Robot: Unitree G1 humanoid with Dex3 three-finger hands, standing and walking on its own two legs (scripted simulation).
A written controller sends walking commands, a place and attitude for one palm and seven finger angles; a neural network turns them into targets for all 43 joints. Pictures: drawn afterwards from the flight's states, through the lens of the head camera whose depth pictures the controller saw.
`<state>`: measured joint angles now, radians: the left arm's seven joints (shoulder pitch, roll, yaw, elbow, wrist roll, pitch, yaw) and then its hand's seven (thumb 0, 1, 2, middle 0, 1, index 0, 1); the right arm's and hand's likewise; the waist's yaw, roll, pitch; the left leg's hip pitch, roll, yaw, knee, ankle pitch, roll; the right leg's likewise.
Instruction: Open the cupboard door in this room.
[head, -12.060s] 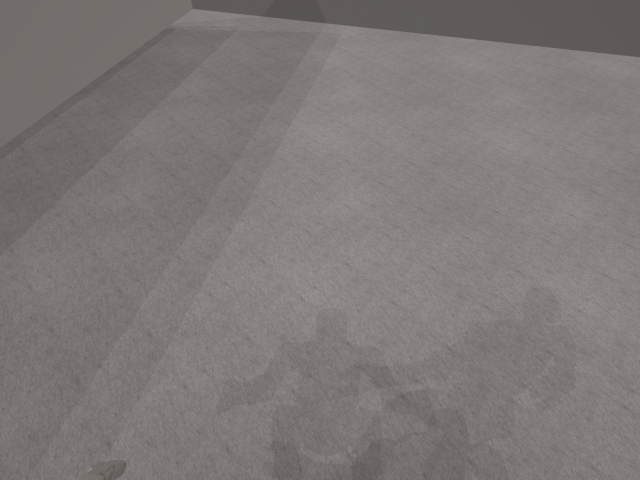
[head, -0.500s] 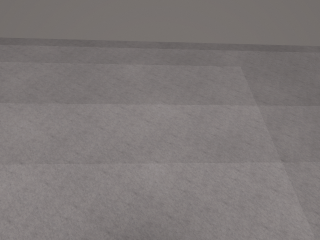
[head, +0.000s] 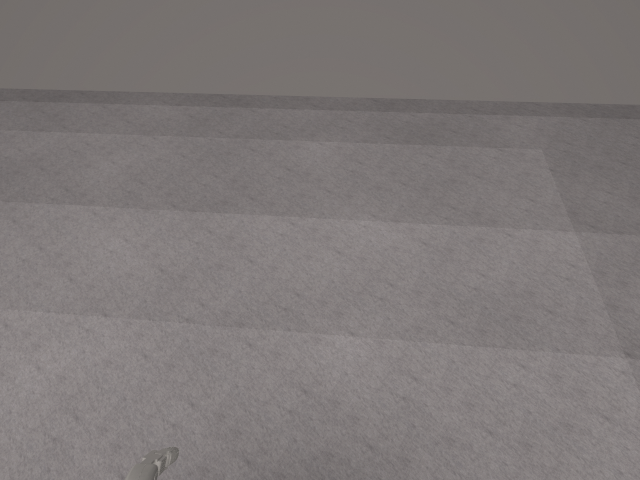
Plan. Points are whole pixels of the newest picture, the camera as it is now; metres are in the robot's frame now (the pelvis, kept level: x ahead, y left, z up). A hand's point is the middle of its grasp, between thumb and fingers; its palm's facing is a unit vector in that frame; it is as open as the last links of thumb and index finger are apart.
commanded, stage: turn or walk to find it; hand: left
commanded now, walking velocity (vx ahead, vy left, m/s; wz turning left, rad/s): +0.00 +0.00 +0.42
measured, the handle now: out of the picture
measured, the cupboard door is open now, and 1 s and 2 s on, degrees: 0 0 0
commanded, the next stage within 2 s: none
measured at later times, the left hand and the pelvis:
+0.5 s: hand out of the picture -0.06 +0.23 -0.18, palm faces +0.30 -0.93 -0.23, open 7.4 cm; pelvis -0.02 +0.02 -0.01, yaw +14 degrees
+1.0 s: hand out of the picture +0.00 +0.24 -0.14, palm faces +0.41 -0.88 -0.26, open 7.4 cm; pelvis -0.04 +0.01 +0.00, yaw +25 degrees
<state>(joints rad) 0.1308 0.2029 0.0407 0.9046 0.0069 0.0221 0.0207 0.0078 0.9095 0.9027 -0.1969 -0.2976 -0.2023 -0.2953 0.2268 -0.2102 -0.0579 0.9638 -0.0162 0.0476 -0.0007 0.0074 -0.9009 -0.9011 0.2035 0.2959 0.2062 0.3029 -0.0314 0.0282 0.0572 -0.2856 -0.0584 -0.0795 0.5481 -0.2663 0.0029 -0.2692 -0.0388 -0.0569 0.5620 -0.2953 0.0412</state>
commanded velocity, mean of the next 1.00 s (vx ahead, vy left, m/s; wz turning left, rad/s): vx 0.00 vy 0.00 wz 0.42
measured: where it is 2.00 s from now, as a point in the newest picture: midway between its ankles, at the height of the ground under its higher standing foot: outside the picture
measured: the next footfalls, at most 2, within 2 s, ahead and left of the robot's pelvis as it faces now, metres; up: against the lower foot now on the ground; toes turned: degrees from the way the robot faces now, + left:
left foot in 0.48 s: -0.02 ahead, +0.13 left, +0.00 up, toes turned +18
right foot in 1.02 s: +0.04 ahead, -0.09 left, +0.00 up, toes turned +22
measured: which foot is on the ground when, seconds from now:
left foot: down 0.00-0.00, up 0.02-0.46, down 0.48-1.00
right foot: down 0.00-0.48, up 0.50-1.00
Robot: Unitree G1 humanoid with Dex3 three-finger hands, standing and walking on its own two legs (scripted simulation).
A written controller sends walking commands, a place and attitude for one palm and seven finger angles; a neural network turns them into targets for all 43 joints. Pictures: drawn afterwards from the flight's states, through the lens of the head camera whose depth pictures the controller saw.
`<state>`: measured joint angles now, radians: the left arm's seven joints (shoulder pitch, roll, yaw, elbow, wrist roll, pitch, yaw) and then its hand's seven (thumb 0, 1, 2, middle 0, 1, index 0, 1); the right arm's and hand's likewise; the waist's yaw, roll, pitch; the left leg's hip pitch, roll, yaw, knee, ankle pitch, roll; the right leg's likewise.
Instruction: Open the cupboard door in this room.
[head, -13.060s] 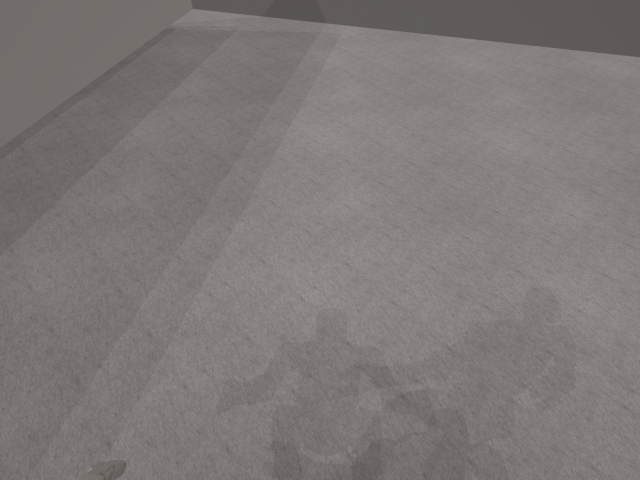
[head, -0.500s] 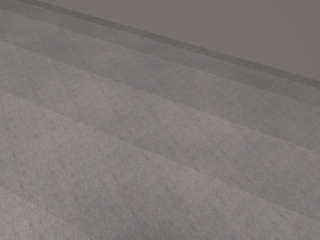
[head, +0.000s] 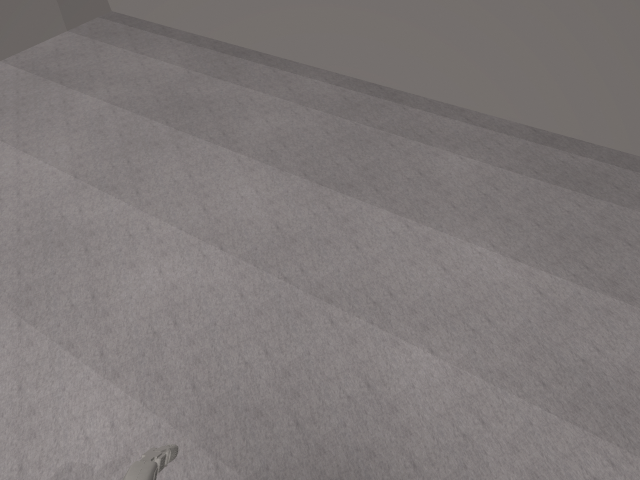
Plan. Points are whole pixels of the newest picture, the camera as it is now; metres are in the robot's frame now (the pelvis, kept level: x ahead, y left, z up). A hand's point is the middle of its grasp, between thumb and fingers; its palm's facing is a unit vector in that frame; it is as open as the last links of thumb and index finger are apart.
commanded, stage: turn or walk to find it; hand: left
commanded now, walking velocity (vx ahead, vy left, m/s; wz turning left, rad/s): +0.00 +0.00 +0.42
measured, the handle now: out of the picture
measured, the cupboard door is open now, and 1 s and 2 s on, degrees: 0 0 0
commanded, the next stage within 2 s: none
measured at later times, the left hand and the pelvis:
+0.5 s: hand out of the picture -0.06 +0.23 -0.19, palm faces +0.29 -0.93 -0.24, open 7.4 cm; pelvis -0.03 +0.03 -0.01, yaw +14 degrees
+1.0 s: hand out of the picture +0.00 +0.23 -0.15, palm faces +0.42 -0.87 -0.28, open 7.4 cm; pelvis -0.03 +0.00 +0.00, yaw +26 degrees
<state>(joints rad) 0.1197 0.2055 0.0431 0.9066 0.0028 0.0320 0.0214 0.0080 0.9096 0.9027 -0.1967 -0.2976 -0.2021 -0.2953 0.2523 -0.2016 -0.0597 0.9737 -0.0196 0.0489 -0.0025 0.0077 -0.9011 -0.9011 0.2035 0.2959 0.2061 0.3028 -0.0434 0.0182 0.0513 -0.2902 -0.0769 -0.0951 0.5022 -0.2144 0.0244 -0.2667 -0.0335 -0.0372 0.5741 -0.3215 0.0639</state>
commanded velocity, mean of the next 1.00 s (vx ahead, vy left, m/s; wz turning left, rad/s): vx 0.00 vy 0.00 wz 0.42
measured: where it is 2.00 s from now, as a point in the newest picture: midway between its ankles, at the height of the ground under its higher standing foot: outside the picture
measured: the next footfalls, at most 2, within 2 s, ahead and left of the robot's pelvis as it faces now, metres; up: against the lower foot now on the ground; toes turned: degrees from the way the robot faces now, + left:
right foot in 0.02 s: +0.04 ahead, -0.12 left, +0.00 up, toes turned -2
left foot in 0.46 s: -0.03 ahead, +0.13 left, +0.00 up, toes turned +17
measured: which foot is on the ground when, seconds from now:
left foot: down 0.00-0.02, up 0.04-0.44, down 0.46-0.98, up 1.00-1.00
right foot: up 0.00-0.00, down 0.02-0.46, up 0.48-0.96, down 0.98-1.00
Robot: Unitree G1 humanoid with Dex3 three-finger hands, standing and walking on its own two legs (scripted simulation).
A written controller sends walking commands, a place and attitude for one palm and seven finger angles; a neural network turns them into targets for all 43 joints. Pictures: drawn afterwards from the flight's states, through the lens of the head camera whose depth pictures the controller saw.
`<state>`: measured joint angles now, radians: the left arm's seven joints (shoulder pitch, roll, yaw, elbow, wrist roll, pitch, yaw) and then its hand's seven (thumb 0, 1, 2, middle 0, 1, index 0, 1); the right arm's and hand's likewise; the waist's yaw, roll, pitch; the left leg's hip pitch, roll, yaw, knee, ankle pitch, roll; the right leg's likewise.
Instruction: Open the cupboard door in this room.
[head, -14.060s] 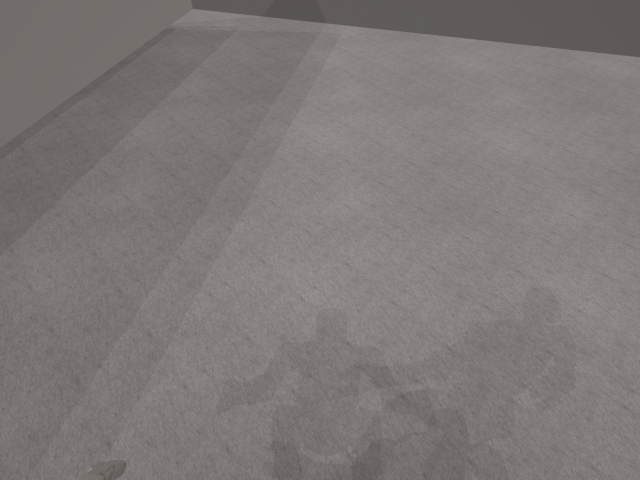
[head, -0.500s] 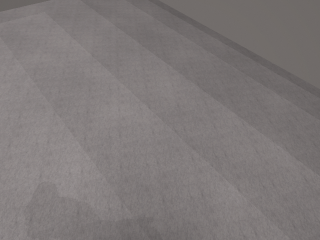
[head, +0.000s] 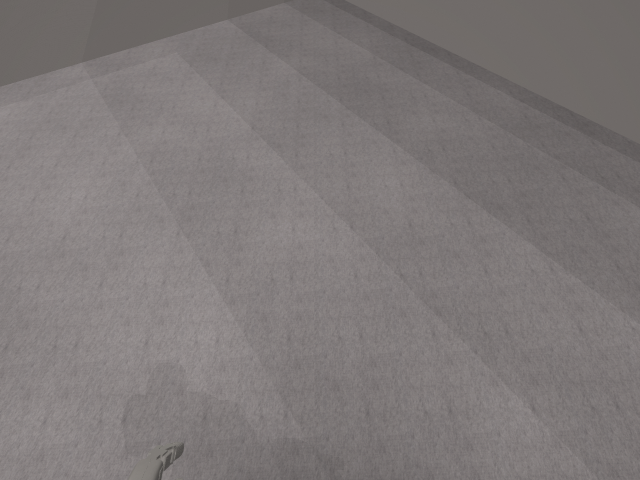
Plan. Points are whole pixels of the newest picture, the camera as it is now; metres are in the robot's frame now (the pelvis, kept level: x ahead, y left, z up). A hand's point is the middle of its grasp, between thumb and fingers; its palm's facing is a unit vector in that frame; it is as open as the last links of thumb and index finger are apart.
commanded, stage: turn or walk to find it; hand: left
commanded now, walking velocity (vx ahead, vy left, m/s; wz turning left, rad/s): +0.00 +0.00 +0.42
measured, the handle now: out of the picture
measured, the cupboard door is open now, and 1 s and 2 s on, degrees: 0 0 0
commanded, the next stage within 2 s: none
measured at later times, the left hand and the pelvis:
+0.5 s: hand out of the picture -0.06 +0.25 -0.18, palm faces +0.29 -0.92 -0.25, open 7.4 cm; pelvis -0.03 +0.03 +0.00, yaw +13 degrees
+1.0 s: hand out of the picture -0.03 +0.20 -0.14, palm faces +0.43 -0.86 -0.28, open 7.4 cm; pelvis -0.04 -0.01 +0.01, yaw +26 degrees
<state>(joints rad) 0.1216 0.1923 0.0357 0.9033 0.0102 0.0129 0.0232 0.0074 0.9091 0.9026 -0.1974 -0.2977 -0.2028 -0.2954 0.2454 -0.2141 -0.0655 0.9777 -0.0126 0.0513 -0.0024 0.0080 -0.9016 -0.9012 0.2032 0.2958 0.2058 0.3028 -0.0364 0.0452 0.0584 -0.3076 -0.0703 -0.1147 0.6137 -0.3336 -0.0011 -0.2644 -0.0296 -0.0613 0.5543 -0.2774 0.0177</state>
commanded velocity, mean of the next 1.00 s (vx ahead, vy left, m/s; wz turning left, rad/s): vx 0.00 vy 0.00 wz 0.42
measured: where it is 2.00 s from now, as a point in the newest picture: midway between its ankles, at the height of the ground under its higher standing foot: outside the picture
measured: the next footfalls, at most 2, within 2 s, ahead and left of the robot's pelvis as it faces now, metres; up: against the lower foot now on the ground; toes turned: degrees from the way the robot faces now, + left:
left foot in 0.42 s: -0.02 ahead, +0.14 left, +0.00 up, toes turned +16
right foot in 0.88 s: +0.04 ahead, -0.08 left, +0.00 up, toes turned +18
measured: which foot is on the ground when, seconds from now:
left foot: up 0.00-0.40, down 0.42-0.90, up 0.92-1.00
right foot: down 0.00-0.42, up 0.44-0.86, down 0.88-1.00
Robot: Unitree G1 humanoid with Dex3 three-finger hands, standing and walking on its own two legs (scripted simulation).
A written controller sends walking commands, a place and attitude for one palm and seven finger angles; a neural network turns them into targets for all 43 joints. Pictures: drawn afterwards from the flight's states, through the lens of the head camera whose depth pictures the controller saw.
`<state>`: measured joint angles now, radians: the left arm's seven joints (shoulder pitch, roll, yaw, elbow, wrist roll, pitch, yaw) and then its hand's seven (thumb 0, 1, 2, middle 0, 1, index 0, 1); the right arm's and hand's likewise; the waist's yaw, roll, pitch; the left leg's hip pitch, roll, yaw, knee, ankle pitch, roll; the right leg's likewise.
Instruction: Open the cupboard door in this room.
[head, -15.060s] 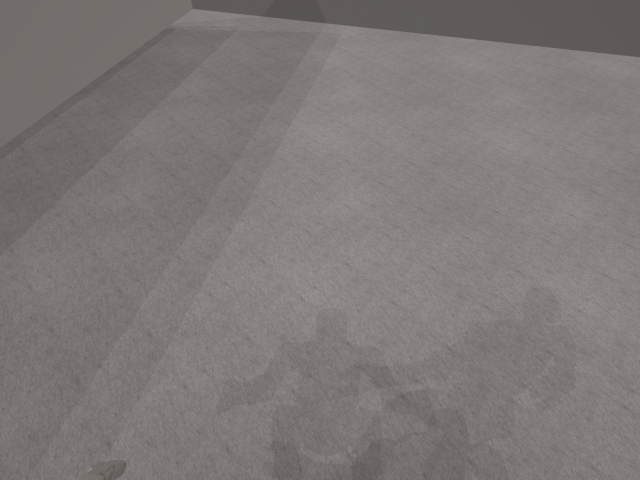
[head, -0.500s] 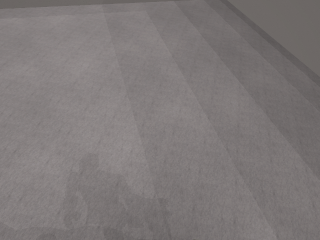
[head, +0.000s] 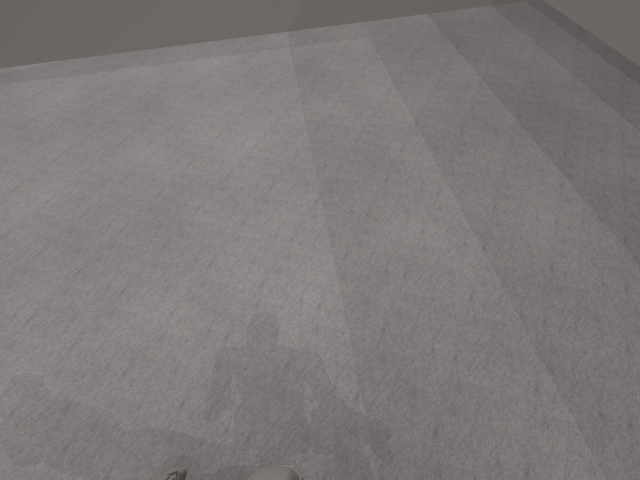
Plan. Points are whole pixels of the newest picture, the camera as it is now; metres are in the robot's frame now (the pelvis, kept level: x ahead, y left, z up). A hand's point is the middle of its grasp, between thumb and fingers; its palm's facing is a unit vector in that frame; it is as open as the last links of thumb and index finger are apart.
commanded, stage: turn or walk to find it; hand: left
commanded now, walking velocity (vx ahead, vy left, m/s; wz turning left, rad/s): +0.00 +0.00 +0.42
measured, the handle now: out of the picture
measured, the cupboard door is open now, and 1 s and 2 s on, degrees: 0 0 0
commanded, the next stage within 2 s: none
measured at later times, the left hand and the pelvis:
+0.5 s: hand out of the picture -0.05 +0.27 -0.18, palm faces +0.28 -0.93 -0.24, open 7.4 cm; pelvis -0.03 +0.05 +0.00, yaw +12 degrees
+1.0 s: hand out of the picture -0.01 +0.21 -0.14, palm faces +0.41 -0.87 -0.28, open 7.4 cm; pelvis -0.04 +0.00 +0.00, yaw +25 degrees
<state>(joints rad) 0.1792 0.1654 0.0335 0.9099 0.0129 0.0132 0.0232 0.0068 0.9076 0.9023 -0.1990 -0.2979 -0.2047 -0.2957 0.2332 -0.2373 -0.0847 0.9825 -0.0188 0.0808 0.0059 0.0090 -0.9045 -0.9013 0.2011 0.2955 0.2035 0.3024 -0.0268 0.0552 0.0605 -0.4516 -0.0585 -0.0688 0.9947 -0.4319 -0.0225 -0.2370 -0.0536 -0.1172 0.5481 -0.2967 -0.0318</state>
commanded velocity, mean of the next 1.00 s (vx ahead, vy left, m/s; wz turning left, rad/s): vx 0.00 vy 0.00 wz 0.42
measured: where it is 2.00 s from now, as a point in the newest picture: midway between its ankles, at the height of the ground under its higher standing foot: outside the picture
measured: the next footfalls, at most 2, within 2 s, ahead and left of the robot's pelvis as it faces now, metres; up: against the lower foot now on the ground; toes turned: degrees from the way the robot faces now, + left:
left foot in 0.36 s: -0.01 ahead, +0.15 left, +0.00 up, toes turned +14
right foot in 0.88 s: +0.04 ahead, -0.08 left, +0.00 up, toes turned +19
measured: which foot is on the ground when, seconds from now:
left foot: up 0.00-0.34, down 0.36-0.90, up 0.92-1.00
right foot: down 0.00-0.36, up 0.38-0.86, down 0.88-1.00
